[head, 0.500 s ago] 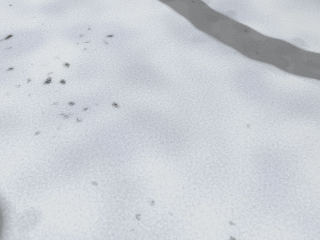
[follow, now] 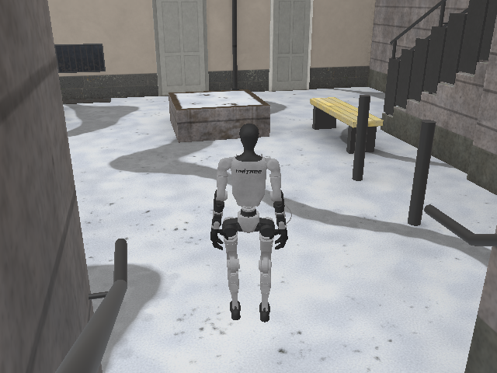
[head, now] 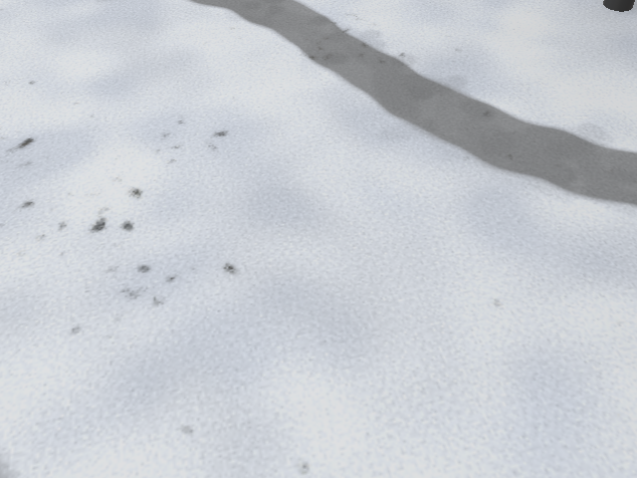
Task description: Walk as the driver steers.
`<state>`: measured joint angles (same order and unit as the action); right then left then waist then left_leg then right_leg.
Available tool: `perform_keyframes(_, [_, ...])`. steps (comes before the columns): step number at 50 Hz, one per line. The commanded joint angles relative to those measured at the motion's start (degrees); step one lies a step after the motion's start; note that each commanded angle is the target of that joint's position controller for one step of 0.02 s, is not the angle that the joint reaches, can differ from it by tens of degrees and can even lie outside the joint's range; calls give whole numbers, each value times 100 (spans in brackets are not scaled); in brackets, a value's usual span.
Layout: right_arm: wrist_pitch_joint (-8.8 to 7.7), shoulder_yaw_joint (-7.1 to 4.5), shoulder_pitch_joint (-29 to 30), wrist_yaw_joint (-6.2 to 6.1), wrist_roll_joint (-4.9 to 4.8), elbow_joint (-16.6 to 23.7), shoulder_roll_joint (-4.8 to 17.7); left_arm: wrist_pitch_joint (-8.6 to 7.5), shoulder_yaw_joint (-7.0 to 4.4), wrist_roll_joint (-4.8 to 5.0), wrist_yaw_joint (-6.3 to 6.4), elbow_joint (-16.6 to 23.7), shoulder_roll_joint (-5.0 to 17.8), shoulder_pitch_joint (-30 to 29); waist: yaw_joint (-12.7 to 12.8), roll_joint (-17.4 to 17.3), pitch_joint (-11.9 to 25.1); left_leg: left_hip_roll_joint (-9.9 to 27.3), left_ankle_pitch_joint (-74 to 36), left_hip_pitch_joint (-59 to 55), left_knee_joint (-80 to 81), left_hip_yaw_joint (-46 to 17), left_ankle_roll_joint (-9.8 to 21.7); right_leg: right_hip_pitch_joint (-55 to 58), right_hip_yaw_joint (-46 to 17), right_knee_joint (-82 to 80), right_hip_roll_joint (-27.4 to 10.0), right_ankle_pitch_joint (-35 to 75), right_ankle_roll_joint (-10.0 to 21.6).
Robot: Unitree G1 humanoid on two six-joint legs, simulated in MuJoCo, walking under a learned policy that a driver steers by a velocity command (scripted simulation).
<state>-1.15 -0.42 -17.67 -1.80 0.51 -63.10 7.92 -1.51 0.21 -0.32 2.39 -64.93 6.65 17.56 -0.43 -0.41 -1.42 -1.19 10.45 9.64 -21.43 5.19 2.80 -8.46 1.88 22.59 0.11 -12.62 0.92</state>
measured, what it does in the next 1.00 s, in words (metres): stands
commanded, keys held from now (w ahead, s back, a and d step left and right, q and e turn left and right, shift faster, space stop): no key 1.00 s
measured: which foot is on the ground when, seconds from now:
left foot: down 0.00-1.00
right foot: down 0.00-1.00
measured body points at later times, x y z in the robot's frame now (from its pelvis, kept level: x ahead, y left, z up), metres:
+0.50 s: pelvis +0.01 -0.01 +0.00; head +0.01 -0.01 +0.45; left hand -0.02 +0.19 -0.16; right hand -0.02 -0.22 -0.16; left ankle +0.02 +0.09 -0.74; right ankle +0.00 -0.11 -0.74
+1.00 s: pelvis +0.01 -0.01 +0.00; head +0.02 -0.01 +0.45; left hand -0.03 +0.19 -0.16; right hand -0.03 -0.21 -0.16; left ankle +0.02 +0.09 -0.74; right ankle +0.00 -0.11 -0.74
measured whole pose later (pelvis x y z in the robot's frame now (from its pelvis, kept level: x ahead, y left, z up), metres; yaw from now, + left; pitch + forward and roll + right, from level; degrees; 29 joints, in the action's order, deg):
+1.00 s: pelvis +0.01 -0.01 +0.00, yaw +0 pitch -1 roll +0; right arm -0.9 0.6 -19.9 -2.4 0.5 -66.8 6.0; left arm -1.3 1.0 -0.4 2.5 -66.5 5.9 20.1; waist -0.3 -0.1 -1.4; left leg -0.3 12.0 9.1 -22.2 4.2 1.7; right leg -7.2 2.0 22.0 1.1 -13.6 1.8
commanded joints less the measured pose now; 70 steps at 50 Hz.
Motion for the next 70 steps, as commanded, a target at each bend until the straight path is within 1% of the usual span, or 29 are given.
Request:
perform_keyframes(1, [-13,-36,-399,-27,-3,-4,322,-23,-52,-2,17,37,432,372,-10,78,-254,669,-334,-88,372,-719,24,-317,-644,-493,-625,566,194])
perform_keyframes(21, [20,26,-571,-65,-1,-278,230,14,2,-3,25,-101,343,552,6,66,-383,708,-327,-20,341,-738,-16,-255,-608,-527,-571,550,220])
perform_keyframes(51, [8,57,-738,-69,-4,-375,144,11,33,-4,21,-152,265,777,15,41,-439,714,-299,14,330,-753,-13,-280,-599,-509,-544,490,218])
perform_keyframes(52, [11,60,-780,-66,2,-389,131,14,36,-11,20,-168,251,828,16,39,-326,662,76,-27,356,-735,-5,-243,-581,-542,-492,108,230])
perform_keyframes(53, [25,30,-783,-61,7,-378,193,26,7,-19,17,-160,310,843,17,37,-363,572,598,24,314,-705,21,-309,-552,-509,-400,-418,266])
perform_keyframes(54, [48,-17,-789,-53,8,-346,282,48,-42,-23,11,-129,403,855,19,46,-415,454,1386,139,182,-655,100,-427,-520,-393,-292,-1221,352])
perform_keyframes(55, [73,-54,-785,-34,22,-294,335,74,-82,-40,-7,-75,467,850,20,63,-583,402,2218,371,106,-688,194,-658,-572,-329,-252,-2071,453])
perform_keyframes(56, [88,-72,-770,-9,35,-233,335,88,-101,-55,-31,-12,465,853,28,56,-861,419,2749,638,77,-783,274,-911,-679,-319,-278,-2630,541])
perform_keyframes(57, [79,-73,-770,13,33,-172,289,80,-106,-55,-52,39,435,878,37,75,-1056,453,2957,816,18,-891,335,-1056,-829,-304,-340,-2878,617])
perform_keyframes(58, [48,-77,-753,30,34,-110,254,53,-116,-52,-66,81,419,914,54,111,-1132,481,2897,925,-91,-981,376,-1071,-1003,-296,-421,-2886,681])
perform_keyframes(60, [-46,-91,-600,72,55,49,220,-23,-173,-48,-86,121,514,1072,149,277,-996,417,2407,1174,-423,-957,389,-697,-1469,-485,-664,-2757,841])
perform_keyframes(61, [-101,-94,-406,107,69,165,191,-57,-224,-41,-92,91,630,1270,261,469,-902,262,2080,1476,-749,-739,338,-275,-1847,-767,-880,-2847,976])
perform_keyframes(62, [-157,-84,-179,149,97,297,114,-75,-298,-41,-91,12,804,1534,381,819,-854,58,1627,1840,-1304,-318,255,183,-2392,-1180,-1250,-3071,1181])
perform_keyframes(63, [-211,-87,31,180,146,440,141,-79,-358,-44,-87,-25,928,1619,423,948,-979,84,1361,2131,-1575,-84,238,362,-2764,-1402,-1600,-3092,1366])
perform_keyframes(64, [-261,-116,201,204,146,552,235,-91,-378,-49,-90,-16,911,1641,451,817,-1046,168,1366,2211,-1739,-123,251,309,-2890,-1495,-1728,-2963,1450])
perform_keyframes(65, [-311,-132,175,231,130,621,242,-115,-393,-70,-91,-5,939,1578,361,811,-1097,242,1420,2165,-1774,-174,280,220,-2892,-1429,-1793,-2684,1488])
perform_keyframes(66, [-357,-149,86,255,105,639,252,-143,-397,-71,-92,33,918,1437,240,735,-1109,283,1407,2006,-1644,-195,294,163,-2685,-1325,-1741,-2231,1434])
perform_keyframes(67, [-397,-161,-131,273,67,605,215,-167,-401,-41,-92,96,908,1213,53,646,-1060,246,1238,1539,-1240,-138,298,-40,-2319,-1162,-1582,-1777,1306])
perform_keyframes(68, [-426,-180,-570,278,15,468,168,-185,-408,-7,-98,192,909,891,-217,549,-947,100,932,628,-729,-29,295,-514,-1859,-883,-1312,-1318,1135])
perform_keyframes(69, [-440,-239,-1305,260,-13,207,215,-223,-393,5,-113,321,854,527,-580,330,-722,1,688,-751,-357,-111,320,-1321,-1325,-365,-961,-754,918])
perform_keyframes(70, [-473,-387,-2144,180,52,36,662,-307,-313,36,-165,546,623,120,-1024,-660,-441,890,1434,-1917,559,-1548,528,-2261,-415,1248,-275,-229,586])
Velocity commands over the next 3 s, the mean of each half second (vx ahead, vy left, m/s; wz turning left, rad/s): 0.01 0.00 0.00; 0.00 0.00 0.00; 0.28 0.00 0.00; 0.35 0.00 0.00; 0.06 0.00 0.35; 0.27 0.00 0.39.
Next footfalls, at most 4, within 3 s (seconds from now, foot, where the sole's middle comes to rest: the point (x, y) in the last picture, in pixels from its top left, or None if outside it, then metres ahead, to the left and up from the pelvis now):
1.82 right None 0.48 -0.04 -0.78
2.36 left None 0.45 0.14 -0.78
2.88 right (353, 457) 0.57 -0.04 -0.78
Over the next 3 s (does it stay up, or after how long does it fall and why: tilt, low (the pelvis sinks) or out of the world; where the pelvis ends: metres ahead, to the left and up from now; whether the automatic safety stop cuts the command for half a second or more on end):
stays up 0.53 0.04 0.00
